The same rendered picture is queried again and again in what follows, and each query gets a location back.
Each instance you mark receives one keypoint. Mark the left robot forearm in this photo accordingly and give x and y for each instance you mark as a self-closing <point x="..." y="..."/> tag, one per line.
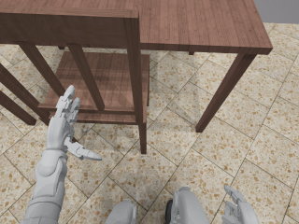
<point x="47" y="198"/>

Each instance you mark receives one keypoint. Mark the right robot hand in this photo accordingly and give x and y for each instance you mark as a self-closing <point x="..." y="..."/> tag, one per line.
<point x="243" y="213"/>

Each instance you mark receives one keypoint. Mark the robot thigh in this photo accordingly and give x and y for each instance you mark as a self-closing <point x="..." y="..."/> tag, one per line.
<point x="189" y="208"/>
<point x="122" y="213"/>

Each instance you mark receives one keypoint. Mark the left robot thigh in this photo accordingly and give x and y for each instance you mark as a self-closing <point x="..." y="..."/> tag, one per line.
<point x="122" y="213"/>

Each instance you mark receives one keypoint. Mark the left robot hand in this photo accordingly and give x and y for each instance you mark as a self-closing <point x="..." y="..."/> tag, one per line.
<point x="61" y="125"/>

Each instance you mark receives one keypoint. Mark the table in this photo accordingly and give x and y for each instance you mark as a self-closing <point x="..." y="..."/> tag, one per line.
<point x="213" y="26"/>

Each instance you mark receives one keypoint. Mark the chair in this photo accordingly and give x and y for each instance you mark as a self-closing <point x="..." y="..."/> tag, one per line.
<point x="113" y="88"/>

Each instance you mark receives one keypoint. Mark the right robot thigh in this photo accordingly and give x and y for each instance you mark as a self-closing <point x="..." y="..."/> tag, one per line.
<point x="189" y="208"/>

